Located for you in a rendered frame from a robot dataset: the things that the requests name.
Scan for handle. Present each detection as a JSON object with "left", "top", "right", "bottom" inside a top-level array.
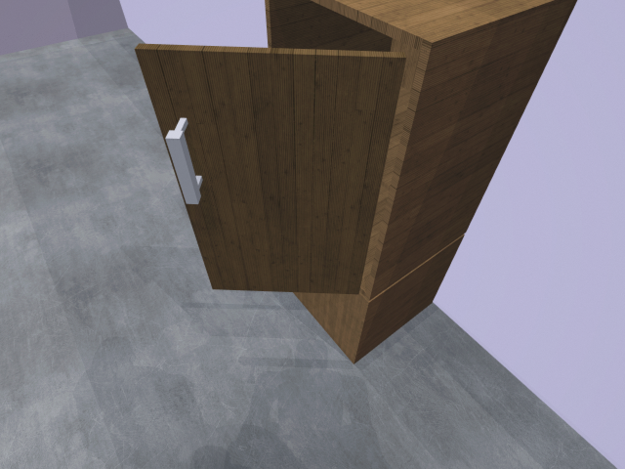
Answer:
[{"left": 165, "top": 118, "right": 203, "bottom": 204}]

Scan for cupboard door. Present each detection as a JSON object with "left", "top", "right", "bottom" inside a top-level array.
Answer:
[{"left": 135, "top": 44, "right": 406, "bottom": 294}]

